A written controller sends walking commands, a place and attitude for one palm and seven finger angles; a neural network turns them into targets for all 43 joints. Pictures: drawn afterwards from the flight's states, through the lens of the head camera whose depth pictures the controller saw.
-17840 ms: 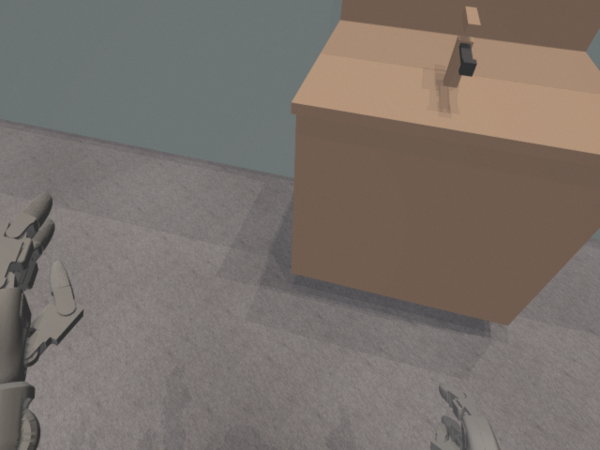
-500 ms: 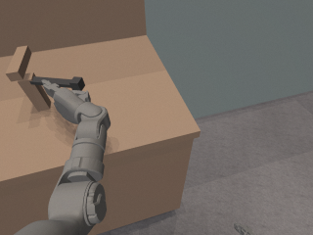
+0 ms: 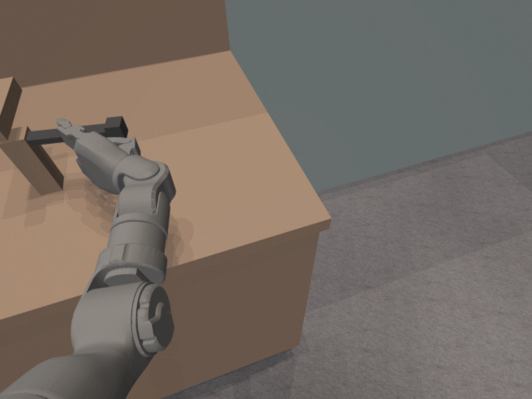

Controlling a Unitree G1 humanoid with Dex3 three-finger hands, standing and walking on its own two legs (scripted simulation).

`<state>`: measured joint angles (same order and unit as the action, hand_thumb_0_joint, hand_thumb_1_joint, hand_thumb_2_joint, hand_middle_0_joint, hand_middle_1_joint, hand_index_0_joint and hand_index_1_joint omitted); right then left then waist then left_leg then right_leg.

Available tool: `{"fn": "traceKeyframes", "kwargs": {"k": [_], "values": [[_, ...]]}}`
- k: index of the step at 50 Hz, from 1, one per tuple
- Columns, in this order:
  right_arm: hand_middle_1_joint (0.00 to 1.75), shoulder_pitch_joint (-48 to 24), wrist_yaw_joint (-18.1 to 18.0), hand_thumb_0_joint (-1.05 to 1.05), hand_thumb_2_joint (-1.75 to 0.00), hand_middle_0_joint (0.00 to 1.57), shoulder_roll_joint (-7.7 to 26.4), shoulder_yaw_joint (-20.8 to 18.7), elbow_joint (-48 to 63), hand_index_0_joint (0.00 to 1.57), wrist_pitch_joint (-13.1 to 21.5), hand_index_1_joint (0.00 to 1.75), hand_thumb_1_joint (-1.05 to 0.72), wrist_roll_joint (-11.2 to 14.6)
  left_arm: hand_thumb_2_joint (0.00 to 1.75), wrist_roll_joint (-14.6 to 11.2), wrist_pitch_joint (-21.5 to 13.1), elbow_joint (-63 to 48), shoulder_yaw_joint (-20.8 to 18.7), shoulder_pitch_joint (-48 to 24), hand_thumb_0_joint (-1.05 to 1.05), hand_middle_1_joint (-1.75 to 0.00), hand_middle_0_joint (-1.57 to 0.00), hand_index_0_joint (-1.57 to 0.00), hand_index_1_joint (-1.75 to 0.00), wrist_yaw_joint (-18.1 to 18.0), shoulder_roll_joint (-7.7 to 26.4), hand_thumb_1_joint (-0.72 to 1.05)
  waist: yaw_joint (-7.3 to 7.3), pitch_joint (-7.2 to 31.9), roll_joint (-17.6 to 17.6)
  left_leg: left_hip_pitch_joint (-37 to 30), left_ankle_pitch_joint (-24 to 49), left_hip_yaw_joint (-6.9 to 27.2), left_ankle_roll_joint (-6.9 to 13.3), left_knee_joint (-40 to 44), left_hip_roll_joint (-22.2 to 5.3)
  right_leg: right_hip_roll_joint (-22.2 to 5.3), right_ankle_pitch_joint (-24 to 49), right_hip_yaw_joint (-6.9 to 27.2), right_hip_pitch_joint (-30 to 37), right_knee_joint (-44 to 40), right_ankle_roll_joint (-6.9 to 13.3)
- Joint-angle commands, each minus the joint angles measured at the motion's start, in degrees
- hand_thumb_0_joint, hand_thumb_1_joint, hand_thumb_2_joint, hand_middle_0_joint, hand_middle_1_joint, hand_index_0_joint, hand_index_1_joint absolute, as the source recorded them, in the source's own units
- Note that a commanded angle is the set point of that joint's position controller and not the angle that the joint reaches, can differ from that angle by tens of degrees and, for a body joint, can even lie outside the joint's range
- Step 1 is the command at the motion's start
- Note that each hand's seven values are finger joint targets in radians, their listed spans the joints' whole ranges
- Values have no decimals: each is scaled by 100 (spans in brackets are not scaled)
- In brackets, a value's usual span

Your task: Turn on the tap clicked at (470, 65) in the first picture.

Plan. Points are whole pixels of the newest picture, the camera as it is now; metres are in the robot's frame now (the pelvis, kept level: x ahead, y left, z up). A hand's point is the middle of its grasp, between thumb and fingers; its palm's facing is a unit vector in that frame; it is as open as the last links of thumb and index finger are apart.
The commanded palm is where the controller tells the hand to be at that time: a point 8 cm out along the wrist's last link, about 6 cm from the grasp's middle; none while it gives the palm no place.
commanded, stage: lift the hand up off the lever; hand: left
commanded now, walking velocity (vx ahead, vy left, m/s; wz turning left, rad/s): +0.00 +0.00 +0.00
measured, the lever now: (116, 129) +0.49 +0.24 +0.16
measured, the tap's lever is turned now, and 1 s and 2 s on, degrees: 79 80 80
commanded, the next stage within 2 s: none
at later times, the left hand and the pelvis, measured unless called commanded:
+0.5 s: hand (116, 144) +0.43 +0.21 +0.18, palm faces +0.80 -0.60 -0.04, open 7.8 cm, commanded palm +0.38 +0.23 +0.18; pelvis +0.02 +0.00 +0.01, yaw +0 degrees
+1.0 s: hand (125, 132) +0.44 +0.20 +0.19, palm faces +0.79 -0.61 -0.06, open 7.8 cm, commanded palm +0.38 +0.22 +0.20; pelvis +0.01 +0.00 +0.01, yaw +0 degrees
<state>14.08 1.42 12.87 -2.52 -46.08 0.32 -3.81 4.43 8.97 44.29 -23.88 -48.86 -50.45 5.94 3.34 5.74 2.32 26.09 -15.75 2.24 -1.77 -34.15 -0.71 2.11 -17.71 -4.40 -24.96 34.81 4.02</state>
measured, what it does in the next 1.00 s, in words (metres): stands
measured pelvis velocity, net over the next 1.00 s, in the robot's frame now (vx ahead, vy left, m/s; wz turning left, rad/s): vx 0.01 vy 0.00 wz -0.01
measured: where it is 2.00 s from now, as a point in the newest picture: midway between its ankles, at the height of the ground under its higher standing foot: outside the picture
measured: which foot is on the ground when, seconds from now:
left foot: down 0.00-1.00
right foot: down 0.00-1.00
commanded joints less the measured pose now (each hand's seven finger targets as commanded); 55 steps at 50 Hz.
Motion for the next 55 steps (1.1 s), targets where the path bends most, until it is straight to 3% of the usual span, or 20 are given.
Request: {"fn": "traceKeyframes", "kwargs": {"k": [1,8,11,13,17,21,26,28,31,33,35,37,38,39,42,43,48,51,53,55], "values": [[30,-301,2,0,-90,20,658,-226,716,20,234,30,-90,41,90,182,-242,-1763,402,-2473,0,-15,-15,-15,-15,30,905,90,-124,2126,-321,-960,1661,-316,276,137,141,-195,2119,126,1257,-488,-346],[30,-554,-44,0,-90,20,648,-230,743,20,267,30,-90,70,90,73,59,-2349,377,-2072,0,-15,-15,-15,-15,70,909,90,-270,1871,-360,-1123,1756,-338,260,312,133,-179,2071,68,1441,-614,-313],[30,-664,-27,0,-90,20,602,-188,748,20,288,30,-90,91,90,82,214,-2484,732,-2155,0,-15,-15,-15,-15,106,540,90,-226,1700,-347,-1220,1778,-350,236,362,120,-186,2006,57,1336,-663,-301],[30,-707,-81,0,-90,20,620,-200,745,20,266,30,-90,96,90,44,264,-2566,458,-2032,0,-15,-15,-15,-15,120,851,90,-314,1735,-408,-1245,1809,-340,239,405,134,-196,2089,69,1510,-689,-307],[30,-861,-69,0,-90,20,549,-147,809,20,234,30,-90,135,90,3,458,-2826,825,-1852,0,-15,-15,-15,-15,194,435,90,-306,1742,-420,-1415,2029,-382,207,417,127,-251,2466,74,1611,-711,-328],[30,-1036,-118,0,-90,20,530,-115,859,20,175,30,-90,194,90,-123,580,-3036,818,-1586,0,-15,-15,-15,-15,290,435,90,-367,1625,-500,-1476,2061,-374,202,512,139,-296,2634,101,1773,-797,-352],[30,-1255,-181,0,-90,20,490,-52,807,20,164,30,-90,250,90,-131,723,-3096,1008,-1920,0,-15,-15,-15,-15,352,336,90,-318,1387,-472,-1536,1809,-354,214,628,151,-312,2263,139,1668,-982,-350],[30,-1265,-215,0,-90,20,518,-84,773,20,156,30,-90,237,90,-120,713,-3115,775,-1859,0,-15,-15,-15,-15,351,630,90,-380,1443,-429,-1580,1838,-322,208,658,148,-273,2157,128,1728,-994,-318],[30,-1344,-184,0,-90,20,470,-43,746,20,200,30,-90,247,90,-77,769,-3047,1203,-2120,0,-15,-15,-15,-15,356,196,90,-292,1350,-349,-1646,1770,-310,185,660,145,-260,1898,110,1524,-1012,-283],[30,-1340,-220,0,-90,20,496,-69,699,20,198,30,-90,249,90,-106,810,-2904,1025,-2141,0,-15,-15,-15,-15,344,394,90,-329,1366,-283,-1643,1641,-263,167,729,148,-221,1612,90,1519,-1055,-265],[30,-1370,-204,0,-90,20,475,-33,680,20,235,30,-90,265,90,-125,837,-2745,1222,-2384,0,-15,-15,-15,-15,324,144,90,-274,1276,-390,-1643,1530,-258,172,746,145,-231,1454,88,1406,-1090,-264],[30,-1358,-205,0,-90,20,468,-30,667,20,251,30,-90,245,90,-138,857,-2635,1127,-2479,0,-15,-15,-15,-15,264,228,90,-312,1375,-352,-1583,1419,-263,174,747,168,-235,1358,120,1423,-1110,-280],[30,-1320,-244,0,-90,20,510,-57,615,20,209,30,-90,247,90,-133,846,-2449,742,-2385,0,-15,-15,-15,-15,245,659,90,-373,1381,-443,-1523,1380,-227,173,792,162,-209,1276,108,1495,-1132,-280],[30,-1353,-224,0,-90,20,479,-19,661,20,206,30,-90,248,90,-127,853,-2423,917,-2489,0,-15,-15,-15,-15,232,425,90,-365,1372,-409,-1487,1370,-261,173,801,154,-245,1302,127,1488,-1126,-285],[30,-1259,-180,0,-90,20,480,-41,706,20,188,30,-90,205,90,-67,840,-2491,778,-2455,0,-15,-15,-15,-15,150,540,90,-415,1641,-390,-1514,1736,-317,175,716,145,-255,1856,116,1685,-998,-290],[30,-1210,-187,0,-90,20,519,-78,683,20,149,30,-90,200,90,-49,830,-2424,511,-2263,0,-15,-15,-15,-15,155,858,90,-495,1713,-382,-1496,1804,-278,162,733,146,-222,1880,102,1771,-968,-274],[30,-1189,-185,0,-90,20,551,-89,751,20,130,30,-90,205,90,-59,825,-2646,380,-2105,0,-15,-15,-15,-15,183,1007,90,-505,1691,-637,-1430,1856,-336,223,741,127,-249,2195,117,1925,-968,-336],[30,-1250,-180,0,-90,20,529,-58,797,20,183,30,-90,231,90,-92,861,-2904,604,-2239,0,-15,-15,-15,-15,219,783,90,-436,1646,-629,-1449,1740,-402,255,752,126,-294,2187,180,1916,-1045,-382],[30,-1224,-210,0,-90,20,564,-86,727,20,191,30,-90,238,90,-82,890,-2877,418,-2183,0,-15,-15,-15,-15,259,1076,90,-469,1583,-499,-1462,1664,-377,257,798,125,-257,1973,162,1911,-1095,-353],[30,-1262,-197,0,-90,20,548,-58,723,20,247,30,-90,259,90,-95,939,-2881,710,-2349,0,-15,-15,-15,-15,308,772,90,-384,1450,-443,-1482,1530,-398,263,810,127,-271,1760,168,1780,-1162,-351]]}}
